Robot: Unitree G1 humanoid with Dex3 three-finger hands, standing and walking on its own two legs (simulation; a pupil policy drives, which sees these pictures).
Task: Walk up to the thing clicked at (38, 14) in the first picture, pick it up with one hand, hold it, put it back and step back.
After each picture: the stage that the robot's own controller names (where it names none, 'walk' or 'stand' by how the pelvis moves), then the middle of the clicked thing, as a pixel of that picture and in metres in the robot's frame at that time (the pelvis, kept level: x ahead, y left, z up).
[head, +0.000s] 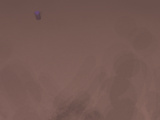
stand; (37, 15) +2.05 +0.68 -0.72
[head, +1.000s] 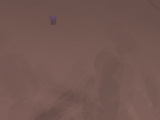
walk; (53, 20) +1.94 +0.36 -0.69
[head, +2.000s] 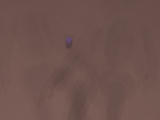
walk; (68, 42) +1.31 +0.13 -0.71
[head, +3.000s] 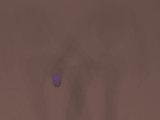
walk; (57, 81) +0.84 +0.19 -0.71
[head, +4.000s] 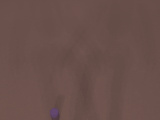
walk; (54, 114) +0.53 +0.21 -0.71
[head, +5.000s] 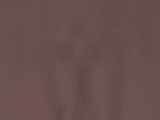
stand; out of the picture +0.39 +0.22 -0.70
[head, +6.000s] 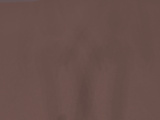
stand; out of the picture +0.36 +0.22 -0.72
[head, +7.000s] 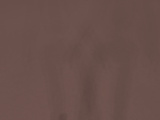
stand; out of the picture +0.35 +0.22 -0.71
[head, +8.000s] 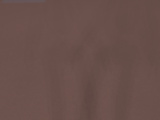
stand; out of the picture +0.32 +0.22 -0.72
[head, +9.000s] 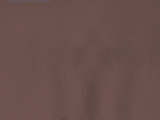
stand; out of the picture +0.35 +0.22 -0.72
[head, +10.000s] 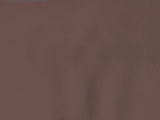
stand; out of the picture +0.34 +0.24 -0.72
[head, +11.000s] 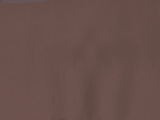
stand; out of the picture +0.33 +0.24 -0.72
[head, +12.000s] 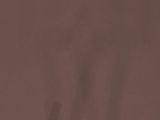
go down; out of the picture +0.35 +0.24 -0.70
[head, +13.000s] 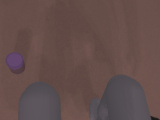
go down; (16, 64) +0.44 +0.23 -0.30
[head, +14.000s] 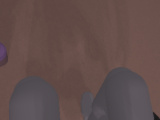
close in; out of the picture +0.44 +0.24 -0.26
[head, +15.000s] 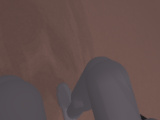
close in; out of the picture +0.43 +0.25 -0.23
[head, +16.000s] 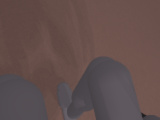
close; out of the picture +0.42 +0.25 -0.23
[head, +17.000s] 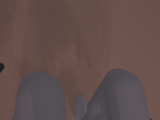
lift; out of the picture +0.36 +0.27 -0.18
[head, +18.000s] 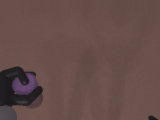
lift; (29, 91) +0.32 +0.19 -0.01
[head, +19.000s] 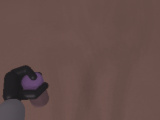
hold; (36, 90) +0.34 +0.18 +0.01
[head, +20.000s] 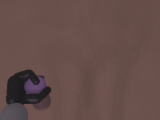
hold; (38, 94) +0.33 +0.17 -0.01
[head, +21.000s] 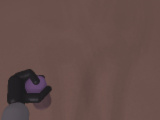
crouch; (39, 93) +0.33 +0.17 -0.01
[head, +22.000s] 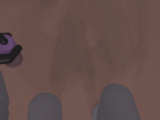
crouch; (8, 52) +0.45 +0.22 -0.11
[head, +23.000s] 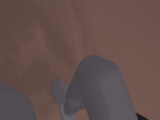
lower; out of the picture +0.45 +0.26 -0.24
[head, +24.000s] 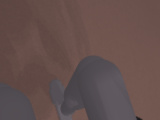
lower; out of the picture +0.45 +0.27 -0.24
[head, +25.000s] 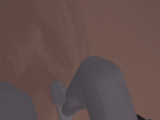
lower; out of the picture +0.45 +0.27 -0.24
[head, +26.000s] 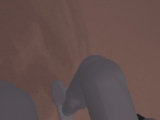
lower; out of the picture +0.45 +0.27 -0.24
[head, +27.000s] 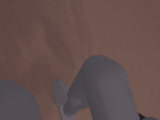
loosen; out of the picture +0.45 +0.26 -0.24
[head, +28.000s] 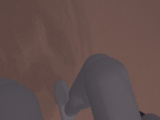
withdraw; out of the picture +0.43 +0.25 -0.24
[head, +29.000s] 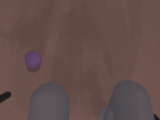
walk; (33, 62) +0.45 +0.20 -0.30
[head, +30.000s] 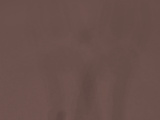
stand; out of the picture +0.37 +0.20 -0.65
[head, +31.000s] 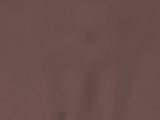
stand; out of the picture +0.38 +0.22 -0.67
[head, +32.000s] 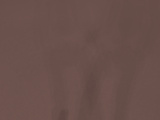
stand; out of the picture +0.37 +0.20 -0.67
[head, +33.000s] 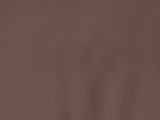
walk; out of the picture +0.39 +0.21 -0.72
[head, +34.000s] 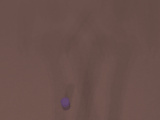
walk; (65, 104) +0.51 +0.17 -0.71
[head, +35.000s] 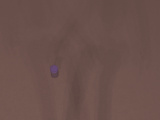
walk; (54, 71) +0.78 +0.18 -0.70
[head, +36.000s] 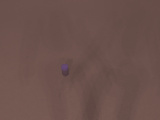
stand; (65, 70) +0.98 +0.22 -0.70
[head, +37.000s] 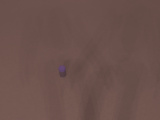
stand; (62, 71) +0.98 +0.23 -0.73
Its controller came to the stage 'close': yes
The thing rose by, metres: 0.71
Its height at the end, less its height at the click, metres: +0.00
